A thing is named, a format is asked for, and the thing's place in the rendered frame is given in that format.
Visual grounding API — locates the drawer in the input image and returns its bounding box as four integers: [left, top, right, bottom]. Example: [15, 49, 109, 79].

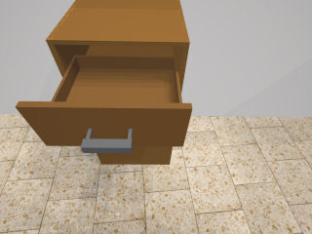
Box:
[16, 55, 193, 147]

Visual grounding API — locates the cabinet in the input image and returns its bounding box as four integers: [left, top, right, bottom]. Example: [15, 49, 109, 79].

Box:
[46, 0, 190, 165]

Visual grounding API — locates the handle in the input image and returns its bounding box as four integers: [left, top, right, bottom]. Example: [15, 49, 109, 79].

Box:
[80, 128, 133, 153]

